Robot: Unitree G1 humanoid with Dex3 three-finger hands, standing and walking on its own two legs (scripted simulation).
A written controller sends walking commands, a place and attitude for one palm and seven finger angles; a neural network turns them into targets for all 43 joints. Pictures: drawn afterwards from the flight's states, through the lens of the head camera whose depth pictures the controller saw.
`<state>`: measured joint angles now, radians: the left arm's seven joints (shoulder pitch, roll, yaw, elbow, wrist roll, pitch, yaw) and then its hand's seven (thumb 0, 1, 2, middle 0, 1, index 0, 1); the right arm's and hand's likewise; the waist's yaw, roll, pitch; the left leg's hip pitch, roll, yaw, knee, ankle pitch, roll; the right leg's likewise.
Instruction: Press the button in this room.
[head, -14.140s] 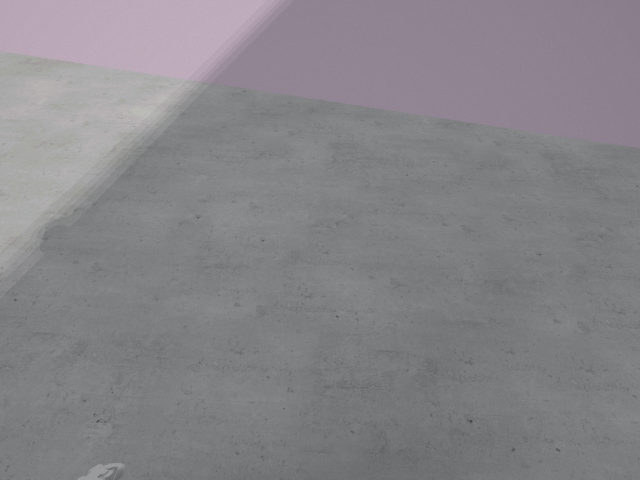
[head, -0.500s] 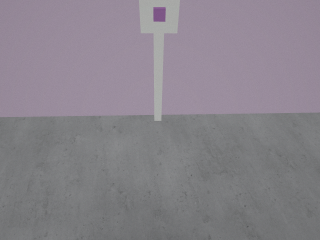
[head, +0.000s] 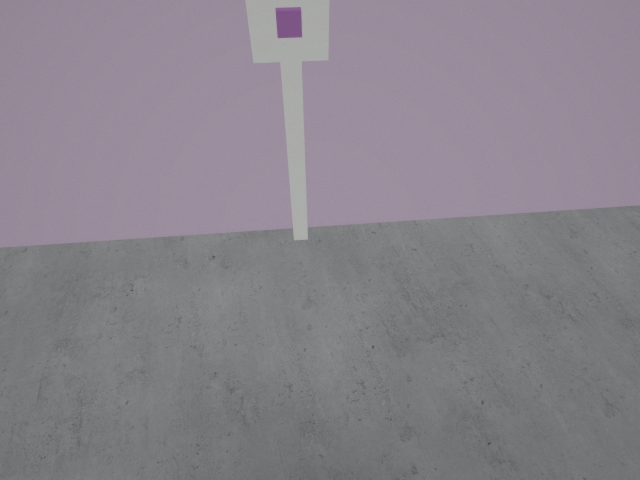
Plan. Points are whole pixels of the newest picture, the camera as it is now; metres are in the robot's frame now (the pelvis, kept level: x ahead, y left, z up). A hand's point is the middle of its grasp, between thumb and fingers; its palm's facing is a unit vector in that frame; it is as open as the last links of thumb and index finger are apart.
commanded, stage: walk to a spot facing it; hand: left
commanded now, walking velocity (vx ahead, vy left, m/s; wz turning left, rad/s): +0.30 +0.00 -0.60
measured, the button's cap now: (288, 22) +1.10 +0.15 +0.11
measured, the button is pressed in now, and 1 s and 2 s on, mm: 0 0 0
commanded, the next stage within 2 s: turn to face it in 1.12 s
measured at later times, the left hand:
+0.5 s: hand out of the picture +0.14 +0.15 -0.16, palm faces -0.12 -0.97 -0.19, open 7.4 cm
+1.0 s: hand (305, 241) +0.60 +0.08 -0.15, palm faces -0.51 -0.82 -0.24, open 7.4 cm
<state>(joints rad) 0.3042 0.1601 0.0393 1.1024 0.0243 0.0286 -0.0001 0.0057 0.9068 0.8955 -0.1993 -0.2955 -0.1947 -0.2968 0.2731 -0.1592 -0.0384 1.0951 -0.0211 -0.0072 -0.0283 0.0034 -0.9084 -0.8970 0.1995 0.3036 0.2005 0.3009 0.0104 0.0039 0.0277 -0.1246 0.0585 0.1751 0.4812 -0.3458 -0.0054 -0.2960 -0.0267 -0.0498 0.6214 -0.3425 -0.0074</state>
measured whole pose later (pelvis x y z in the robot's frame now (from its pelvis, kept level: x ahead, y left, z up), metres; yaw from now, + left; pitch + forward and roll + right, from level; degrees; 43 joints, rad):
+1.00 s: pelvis +0.35 -0.02 +0.00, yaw -31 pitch +0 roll -1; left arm 0.04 0.26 0.10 0.87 0.03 0.06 -0.03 0.01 0.91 0.90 -0.19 -0.29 -0.19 -0.30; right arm 0.32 -0.21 -0.06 1.03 -0.03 -0.03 -0.02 0.01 -0.92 -0.90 0.20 0.30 0.20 0.30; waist -0.05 -0.01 0.11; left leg -0.15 0.11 0.35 0.51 -0.35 0.02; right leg -0.58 -0.09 -0.07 0.98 -0.26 0.06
